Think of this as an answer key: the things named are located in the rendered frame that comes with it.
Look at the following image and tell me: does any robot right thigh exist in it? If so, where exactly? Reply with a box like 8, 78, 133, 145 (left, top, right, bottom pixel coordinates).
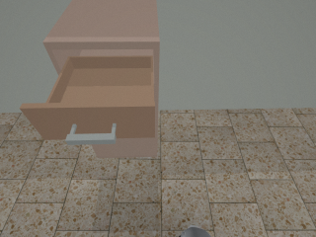
181, 227, 211, 237

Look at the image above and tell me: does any drawer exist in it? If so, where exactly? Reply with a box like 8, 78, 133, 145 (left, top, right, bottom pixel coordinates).
20, 55, 155, 140

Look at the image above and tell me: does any cabinet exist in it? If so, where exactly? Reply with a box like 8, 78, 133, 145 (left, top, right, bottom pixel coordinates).
42, 0, 160, 158

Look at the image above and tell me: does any handle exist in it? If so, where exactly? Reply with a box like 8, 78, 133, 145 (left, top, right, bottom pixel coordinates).
65, 123, 117, 145

